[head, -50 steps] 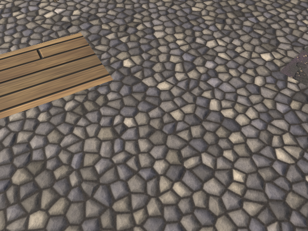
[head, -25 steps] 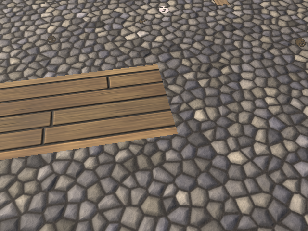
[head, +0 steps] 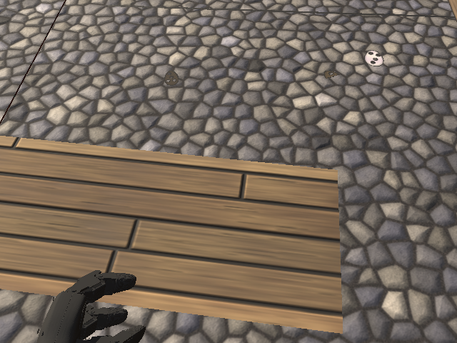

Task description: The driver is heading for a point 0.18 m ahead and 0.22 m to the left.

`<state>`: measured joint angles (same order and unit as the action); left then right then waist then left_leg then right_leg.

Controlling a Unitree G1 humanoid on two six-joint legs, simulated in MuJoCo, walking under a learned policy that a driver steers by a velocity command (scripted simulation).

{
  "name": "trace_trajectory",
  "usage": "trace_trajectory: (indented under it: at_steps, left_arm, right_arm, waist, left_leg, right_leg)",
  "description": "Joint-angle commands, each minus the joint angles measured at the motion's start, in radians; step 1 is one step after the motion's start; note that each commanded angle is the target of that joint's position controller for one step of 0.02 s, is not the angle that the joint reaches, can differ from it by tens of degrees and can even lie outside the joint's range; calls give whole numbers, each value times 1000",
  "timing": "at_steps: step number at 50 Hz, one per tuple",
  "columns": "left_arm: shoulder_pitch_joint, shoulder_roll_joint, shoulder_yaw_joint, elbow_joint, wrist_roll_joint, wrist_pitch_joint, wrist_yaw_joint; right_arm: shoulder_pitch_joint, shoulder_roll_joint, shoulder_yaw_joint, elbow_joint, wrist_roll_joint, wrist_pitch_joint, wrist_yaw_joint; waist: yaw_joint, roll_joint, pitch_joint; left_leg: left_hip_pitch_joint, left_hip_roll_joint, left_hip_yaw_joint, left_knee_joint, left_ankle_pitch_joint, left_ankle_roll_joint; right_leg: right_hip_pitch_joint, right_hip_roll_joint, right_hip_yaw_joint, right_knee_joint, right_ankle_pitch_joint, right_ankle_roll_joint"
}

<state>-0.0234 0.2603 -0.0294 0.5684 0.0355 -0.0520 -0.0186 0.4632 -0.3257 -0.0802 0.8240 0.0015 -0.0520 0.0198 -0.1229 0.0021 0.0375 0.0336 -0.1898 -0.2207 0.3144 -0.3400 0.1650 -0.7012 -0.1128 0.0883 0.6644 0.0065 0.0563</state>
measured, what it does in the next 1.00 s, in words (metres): walks ahead, turning left: right foot, then left foot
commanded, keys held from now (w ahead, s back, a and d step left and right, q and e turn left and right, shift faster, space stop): w+q+shift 0.40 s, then q+shift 0.16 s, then shift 0.44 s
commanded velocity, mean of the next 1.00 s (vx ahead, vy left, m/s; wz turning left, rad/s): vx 0.62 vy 0.00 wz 0.75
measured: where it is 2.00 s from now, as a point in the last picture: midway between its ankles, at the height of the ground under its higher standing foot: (143, 262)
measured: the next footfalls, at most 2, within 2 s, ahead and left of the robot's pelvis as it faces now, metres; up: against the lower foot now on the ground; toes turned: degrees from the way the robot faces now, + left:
right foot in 0.08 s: +0.30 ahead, -0.17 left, +0.00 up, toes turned +9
left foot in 0.54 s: +0.63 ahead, +0.14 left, +0.00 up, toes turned +34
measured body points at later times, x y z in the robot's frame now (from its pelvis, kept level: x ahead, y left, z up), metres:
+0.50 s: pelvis +0.43 +0.01 -0.02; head +0.47 +0.03 +0.42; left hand +0.24 +0.22 -0.15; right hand +0.79 -0.05 -0.06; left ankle +0.59 +0.14 -0.70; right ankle +0.26 -0.19 -0.72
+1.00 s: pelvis +0.71 +0.12 -0.01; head +0.73 +0.15 +0.44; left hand +0.69 +0.44 -0.10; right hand +0.99 +0.01 -0.12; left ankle +0.60 +0.12 -0.73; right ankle +0.88 +0.13 -0.73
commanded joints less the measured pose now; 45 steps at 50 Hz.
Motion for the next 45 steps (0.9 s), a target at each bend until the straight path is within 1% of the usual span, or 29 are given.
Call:
trace_trajectory:
  at_steps: [1,2,3,4,5,6,7,8,9,10,14,17,20,21,23,25,26,27,28,29,30,31,32,34,35,37,40,42,45]
  left_arm:
    - [-34,115,35,-66,-11,-16,7]
    - [40,151,50,-44,-12,-18,16]
    - [183,200,73,-8,-15,-22,29]
    - [403,241,96,41,-12,-26,47]
    - [616,305,120,76,17,-31,69]
    - [486,373,132,55,39,-26,59]
    - [345,269,126,27,30,-18,51]
    - [297,184,106,24,21,-13,47]
    - [302,145,97,52,23,-12,42]
    - [332,139,93,87,20,-17,44]
    - [383,103,85,174,-14,-56,18]
    - [349,118,86,191,-8,-73,14]
    - [414,146,93,228,-6,-74,19]
    - [428,154,93,237,-7,-71,23]
    - [458,202,102,235,-17,-58,39]
    - [422,261,118,216,-30,-33,54]
    - [382,257,119,195,-35,-25,47]
    - [361,246,128,152,-51,-38,56]
    - [404,131,91,85,7,-69,53]
    - [400,199,91,31,-44,-92,46]
    - [323,229,96,27,-63,-98,51]
    - [307,217,101,34,-63,-88,61]
    - [341,211,106,66,-51,-67,69]
    - [364,204,116,72,-40,-31,72]
    - [347,174,111,65,-33,-25,72]
    - [287,107,94,39,-19,-26,73]
    - [218,78,83,32,-17,-25,60]
    - [134,79,82,13,-24,-30,45]
    - [75,104,89,-5,-28,-36,27]
  right_arm:
    - [-65,-183,-51,-77,2,-17,-10]
    - [-79,-205,-55,-81,-2,-16,-13]
    - [-104,-238,-61,-84,-9,-17,-11]
    - [-163,-235,-58,-96,-14,-24,-6]
    - [-179,-87,-18,-129,-20,-38,-9]
    - [-56,-3,16,-197,31,-34,-5]
    - [-101,-80,18,-157,-1,-11,-17]
    - [-171,-114,9,-154,-22,0,-7]
    - [-212,-112,8,-155,-30,11,6]
    - [-257,-91,12,-175,-41,21,23]
    - [-345,-27,40,-249,-39,61,57]
    - [-432,-35,48,-297,-31,64,67]
    - [-547,-32,59,-322,-33,62,86]
    - [-573,-16,66,-324,-36,57,90]
    - [-522,-18,64,-295,-46,47,83]
    - [-260,-65,36,-215,-50,36,63]
    - [-57,-107,8,-144,-46,26,39]
    - [-68,-225,-52,-171,81,28,17]
    - [-143,-348,-59,-221,39,29,3]
    - [-152,-309,-66,-265,-22,30,2]
    - [-226,-252,-56,-291,-17,20,5]
    - [-299,-187,-40,-292,11,7,8]
    - [-341,-137,-21,-291,24,-4,6]
    - [-364,-116,-17,-272,14,-9,-1]
    - [-345,-100,-13,-246,18,-8,-7]
    - [-305,-104,-16,-209,12,2,-26]
    - [-297,-74,-10,-187,17,39,-51]
    - [-262,-61,-7,-166,21,54,-60]
    - [-242,-49,-3,-147,9,60,-61]
  waist:
    - [59,45,-13]
    - [94,46,-64]
    - [176,34,-156]
    - [305,21,-249]
    - [358,-142,-376]
    - [195,-483,-462]
    - [186,-278,-299]
    - [190,-139,-192]
    - [184,-41,-113]
    - [176,-42,-70]
    - [134,-79,4]
    - [103,-75,53]
    - [131,-26,117]
    - [134,-15,138]
    - [106,-43,70]
    - [-29,-83,-78]
    - [-101,-74,-174]
    - [-72,-2,-154]
    - [51,218,-303]
    - [16,112,-570]
    - [35,-70,-467]
    - [97,-165,-294]
    - [150,-201,-202]
    - [191,-130,-108]
    - [188,-95,-89]
    - [167,-33,-109]
    - [131,26,-169]
    - [87,54,-169]
    - [65,94,-141]
  left_leg:
    - [-210,202,-196,-24,588,46]
    - [-171,201,-203,71,723,23]
    - [-161,187,-188,247,819,-1]
    - [-271,149,-152,502,772,-23]
    - [-447,87,-71,855,243,-22]
    - [-715,14,42,1071,-178,-48]
    - [-819,123,75,1129,-57,-40]
    - [-821,170,110,1087,19,-48]
    - [-795,206,124,1046,48,-58]
    - [-785,235,124,1017,50,-63]
    - [-834,291,151,979,133,-79]
    - [-817,287,192,841,284,-82]
    - [-756,254,316,605,352,-46]
    - [-709,225,369,519,351,-30]
    - [-566,123,449,424,327,-12]
    - [-251,59,408,363,306,20]
    - [-13,59,330,296,372,58]
    - [223,208,125,204,535,88]
    - [441,389,-242,314,1103,215]
    - [549,543,-512,139,775,359]
    - [393,503,-486,62,622,315]
    - [195,456,-386,34,606,268]
    - [20,419,-296,22,670,231]
    - [-244,362,-162,9,803,184]
    - [-326,326,-99,15,863,163]
    - [-366,253,-5,45,985,128]
    - [-334,183,76,90,897,46]
    - [-301,194,55,107,782,10]
    - [-217,258,-35,159,691,9]
  right_leg:
    - [352,93,-60,-133,54,-19]
    - [444,122,-57,-142,-20,-28]
    - [596,138,-63,-130,-125,-40]
    - [835,92,-47,-113,-202,-56]
    - [1068,-147,196,-138,-577,-75]
    - [1146,-375,821,-413,-848,-163]
    - [997,-334,800,-438,-980,-191]
    - [879,-287,592,-410,-849,-185]
    - [770,-244,429,-411,-635,-173]
    - [704,-205,304,-423,-509,-158]
    - [621,-171,22,-493,-196,-124]
    - [569,-128,-175,-541,-14,-106]
    - [607,-89,-314,-575,173,-75]
    - [626,-79,-354,-544,379,-62]
    - [707,-78,-376,-376,883,-45]
    - [663,-124,-348,-13,1038,-45]
    - [562,-131,-327,262,865,-46]
    - [293,45,-276,559,-85,15]
    - [27,166,-151,932,-657,42]
    - [-71,155,65,1019,-602,31]
    - [-63,107,82,921,-513,9]
    - [-66,70,49,839,-478,14]
    - [-7,30,43,783,-452,26]
    - [112,-11,17,668,-416,41]
    - [142,-15,-6,590,-401,45]
    - [152,25,-57,453,-306,47]
    - [199,69,-82,212,-76,42]
    - [221,90,-80,76,45,31]
    - [205,97,-51,-33,13,1]
Velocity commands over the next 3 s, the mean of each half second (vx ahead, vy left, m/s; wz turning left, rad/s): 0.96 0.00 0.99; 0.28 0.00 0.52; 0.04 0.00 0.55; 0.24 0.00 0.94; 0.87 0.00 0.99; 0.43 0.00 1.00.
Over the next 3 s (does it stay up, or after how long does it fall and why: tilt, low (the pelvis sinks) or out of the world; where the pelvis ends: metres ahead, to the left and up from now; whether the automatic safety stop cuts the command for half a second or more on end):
stays up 0.45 0.86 0.00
